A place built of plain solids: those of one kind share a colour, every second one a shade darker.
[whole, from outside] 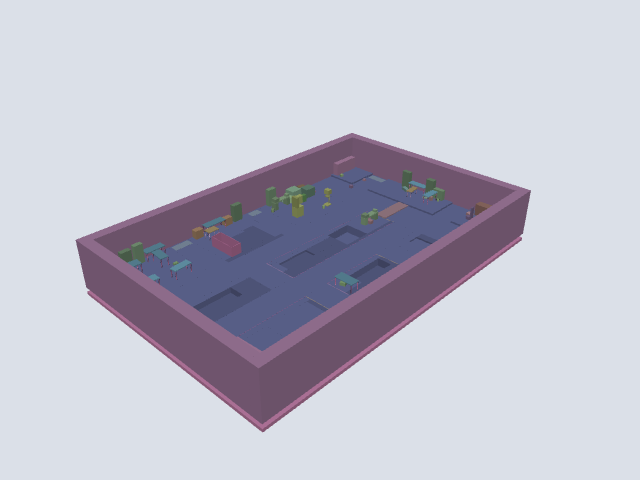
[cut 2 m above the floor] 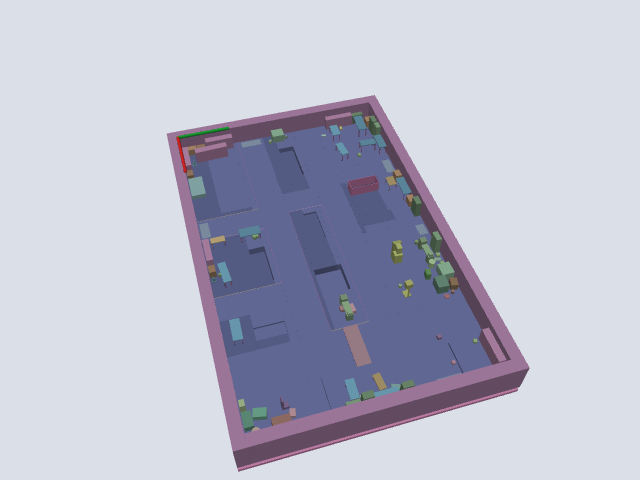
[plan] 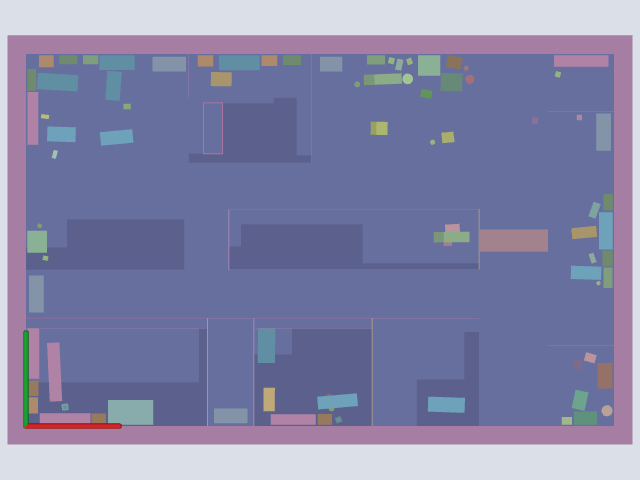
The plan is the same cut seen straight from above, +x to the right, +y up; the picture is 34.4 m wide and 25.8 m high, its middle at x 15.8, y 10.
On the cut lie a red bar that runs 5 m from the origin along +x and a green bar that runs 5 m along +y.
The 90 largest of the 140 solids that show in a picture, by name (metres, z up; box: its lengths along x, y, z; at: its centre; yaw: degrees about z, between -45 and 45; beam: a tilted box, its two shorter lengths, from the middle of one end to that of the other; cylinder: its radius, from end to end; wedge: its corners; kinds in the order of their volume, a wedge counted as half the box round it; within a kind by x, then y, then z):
{
 "floor_1": {"box": [2.2, 1.5, 1.0], "at": [1.1, 10.35, -0.5]},
 "floor_2": {"box": [5.05, 2.9, 1.0], "at": [2.52, 3.8, -0.5]},
 "floor_3": {"box": [6.65, 5.85, 1.0], "at": [3.33, 17.07, -0.5]},
 "floor_4": {"box": [8.5, 1.2, 1.0], "at": [4.25, 9.0, -0.5]},
 "floor_5": {"box": [8.5, 0.55, 1.0], "at": [4.25, 11.38, -0.5]},
 "floor_6": {"box": [4.25, 1.5, 0.78], "at": [4.33, 10.35, -0.93]},
 "floor_7": {"box": [9.75, 2.35, 1.0], "at": [4.88, 1.18, -0.5]},
 "floor_8": {"box": [9.75, 0.55, 1.0], "at": [4.88, 5.53, -0.5]},
 "floor_9": {"box": [4.25, 2.9, 1.32], "at": [7.17, 3.8, -0.66]},
 "floor_10": {"box": [2.05, 1.5, 1.0], "at": [7.47, 10.35, -0.5]},
 "floor_11": {"box": [2.1, 5.85, 1.0], "at": [7.7, 17.07, -0.5]},
 "floor_12": {"box": [0.8, 2.7, 1.0], "at": [9.15, 16.0, -0.5]},
 "floor_13": {"box": [0.45, 2.9, 1.0], "at": [9.53, 3.8, -0.5]},
 "floor_14": {"box": [2.4, 3.25, 1.0], "at": [9.7, 10.03, -0.5]},
 "floor_15": {"box": [1.0, 2.7, 0.81], "at": [10.05, 16.0, -0.92]},
 "floor_16": {"box": [2.5, 5.8, 1.0], "at": [11.0, 2.9, -0.5]},
 "floor_17": {"box": [4.55, 0.1, 1.0], "at": [11.03, 14.6, -0.5]},
 "floor_18": {"box": [4.55, 0.3, 1.0], "at": [11.03, 17.5, -0.5]},
 "floor_19": {"box": [0.65, 1.2, 1.0], "at": [11.22, 10.25, -0.5]},
 "floor_20": {"box": [2.75, 2.7, 1.0], "at": [11.93, 16.0, -0.5]},
 "floor_21": {"box": [6.6, 0.4, 1.0], "at": [12.05, 14.35, -0.5]},
 "floor_22": {"box": [6.6, 2.35, 1.0], "at": [12.05, 18.82, -0.5]},
 "floor_23": {"box": [24.35, 2.6, 1.0], "at": [12.18, 7.1, -0.5]},
 "floor_24": {"box": [24.35, 2.5, 1.0], "at": [12.18, 12.9, -0.5]},
 "floor_25": {"box": [3.3, 1.2, 1.12], "at": [13.2, 10.25, -0.76]},
 "floor_26": {"box": [2.05, 1.4, 1.0], "at": [13.28, 4.55, -0.5]},
 "floor_27": {"box": [1.25, 3.1, 1.32], "at": [13.93, 16.1, -0.66]},
 "floor_28": {"box": [7.2, 0.9, 1.0], "at": [14.5, 9.2, -0.5]},
 "floor_29": {"box": [7.2, 0.35, 1.0], "at": [14.5, 11.03, -0.5]},
 "floor_30": {"box": [0.8, 3.1, 1.0], "at": [14.95, 16.1, -0.5]},
 "floor_31": {"box": [6.35, 3.85, 1.0], "at": [15.43, 1.93, -0.5]},
 "floor_32": {"box": [6.35, 0.55, 1.0], "at": [15.43, 5.53, -0.5]},
 "floor_33": {"box": [3.85, 1.4, 0.61], "at": [16.23, 4.55, -1.01]},
 "floor_34": {"box": [2.1, 5.85, 1.0], "at": [16.4, 17.07, -0.5]},
 "floor_35": {"box": [3.25, 1.2, 1.0], "at": [16.48, 10.25, -0.5]},
 "floor_36": {"box": [13.45, 0.35, 1.0], "at": [17.62, 8.57, -0.5]},
 "floor_37": {"box": [13.45, 0.45, 1.0], "at": [17.62, 11.43, -0.5]},
 "floor_38": {"box": [0.45, 1.4, 1.0], "at": [18.38, 4.55, -0.5]},
 "floor_39": {"box": [2.75, 2.45, 0.54], "at": [19.48, 9.97, -1.05]},
 "floor_40": {"box": [2.4, 5.8, 1.0], "at": [19.8, 2.9, -0.5]},
 "floor_41": {"box": [6.9, 5.85, 1.0], "at": [20.9, 17.07, -0.5]},
 "floor_42": {"box": [1.35, 2.55, 1.0], "at": [21.68, 3.77, -0.5]},
 "floor_43": {"box": [3.5, 2.45, 1.0], "at": [22.6, 9.97, -0.5]},
 "floor_44": {"box": [3.35, 2.5, 1.0], "at": [22.68, 1.25, -0.5]},
 "floor_45": {"box": [3.35, 0.75, 1.0], "at": [22.68, 5.42, -0.5]},
 "floor_46": {"box": [1.2, 2.55, 1.16], "at": [22.95, 3.77, -0.74]},
 "floor_47": {"box": [0.8, 2.55, 1.0], "at": [23.95, 3.77, -0.5]},
 "floor_48": {"box": [3.7, 20.0, 1.0], "at": [26.2, 10.0, -0.5]},
 "floor_49": {"box": [3.55, 4.35, 1.18], "at": [29.82, 2.17, -0.41]},
 "floor_50": {"box": [3.55, 2.1, 1.0], "at": [29.82, 5.4, -0.5]},
 "floor_51": {"box": [3.55, 8.25, 1.18], "at": [29.82, 10.57, -0.41]},
 "floor_52": {"box": [3.55, 2.2, 1.0], "at": [29.82, 15.8, -0.5]},
 "floor_53": {"box": [3.55, 3.1, 1.18], "at": [29.82, 18.45, -0.41]},
 "wall_1": {"box": [1.0, 20.0, 4.6], "at": [-0.5, 10.0, 1.3]},
 "wall_2": {"box": [33.6, 1.0, 4.6], "at": [15.8, -0.5, 1.3]},
 "wall_3": {"box": [33.6, 1.0, 4.6], "at": [15.8, 20.5, 1.3]},
 "wall_4": {"box": [1.0, 20.0, 4.6], "at": [32.1, 10.0, 1.3]},
 "floor_base_1": {"box": [33.6, 22.0, 0.3], "at": [15.8, 10.0, -1.57]},
 "bar_rack_1": {"box": [0.59, 2.83, 1.24], "at": [0.36, 16.54, 0.62]},
 "bar_rack_2": {"box": [0.64, 2.72, 1.37], "at": [0.39, 3.9, 0.69]},
 "bar_rack_3": {"box": [0.67, 3.16, 1.33], "at": [1.53, 2.9, 0.67], "yaw": 2.7},
 "bar_rack_4": {"box": [2.73, 0.62, 1.31], "at": [2.1, 0.38, 0.66]},
 "bar_rack_5": {"box": [2.42, 0.57, 1.32], "at": [14.36, 0.35, 0.66]},
 "bar_rack_6": {"box": [2.93, 0.62, 1.33], "at": [29.84, 19.62, 0.84]},
 "tool_cabinet_1": {"box": [0.48, 1.18, 1.05], "at": [0.31, 18.6, 0.53]},
 "tool_cabinet_2": {"box": [0.97, 0.49, 1.69], "at": [2.27, 19.68, 0.84]},
 "tool_cabinet_3": {"box": [0.83, 0.48, 1.82], "at": [3.48, 19.69, 0.91]},
 "tool_cabinet_4": {"box": [0.97, 0.52, 1.69], "at": [14.29, 19.67, 0.84]},
 "tool_cabinet_5": {"box": [0.97, 0.5, 1.77], "at": [18.81, 19.68, 0.89]},
 "tool_cabinet_6": {"box": [0.54, 0.85, 1.81], "at": [31.26, 9.01, 1.08]},
 "tool_cabinet_7": {"box": [0.5, 1.11, 1.05], "at": [31.28, 7.97, 0.7]},
 "tool_cabinet_8": {"box": [0.49, 0.88, 1.8], "at": [31.29, 12.03, 1.08]},
 "offcut_bin_1": {"box": [0.57, 0.88, 0.72], "at": [0.35, 1.11, 0.36]},
 "offcut_bin_2": {"box": [0.6, 0.83, 0.7], "at": [0.37, 2.03, 0.35]},
 "offcut_bin_3": {"box": [0.79, 0.65, 0.77], "at": [1.09, 19.61, 0.39]},
 "offcut_bin_4": {"box": [0.78, 0.61, 0.75], "at": [3.91, 0.38, 0.38]},
 "offcut_bin_5": {"box": [0.84, 0.6, 0.82], "at": [9.65, 19.63, 0.41]},
 "offcut_bin_6": {"box": [0.85, 0.58, 0.76], "at": [13.08, 19.64, 0.38]},
 "offcut_bin_7": {"box": [0.77, 0.58, 0.74], "at": [16.06, 0.36, 0.37]},
 "forge_hearth_1": {"box": [1.06, 1.19, 0.81], "at": [0.6, 9.91, 0.41]},
 "forge_hearth_2": {"box": [1.21, 1.1, 0.84], "at": [21.66, 19.38, 0.42]},
 "sheet_stack_1": {"box": [2.44, 1.33, 0.48], "at": [5.62, 0.73, 0.24]},
 "pallet_load_1": {"box": [0.82, 1.37, 1.16], "at": [31.12, 2.71, 0.76]},
 "table_saw_1": {"box": [1.16, 0.96, 0.92], "at": [22.87, 18.48, 0.46], "yaw": -1.9},
 "sack_pile_1": {"box": [0.71, 1.01, 0.54], "at": [29.78, 1.39, 0.45], "yaw": -12.1},
 "sack_pile_2": {"box": [1.24, 0.71, 0.61], "at": [30.07, 0.42, 0.48]},
 "bandsaw_1": {"box": [0.91, 0.71, 1.05], "at": [18.98, 16.0, 0.53], "yaw": -1.1},
 "step_hump_1": {"box": [3.7, 1.2, 0.15], "at": [26.2, 9.97, 0.03]},
 "coal_bin_1": {"box": [0.8, 0.64, 0.66], "at": [23.02, 19.56, 0.33], "yaw": -11.4},
 "crate_stack_1": {"box": [0.55, 0.42, 1.26], "at": [29.07, 0.28, 0.81]}
}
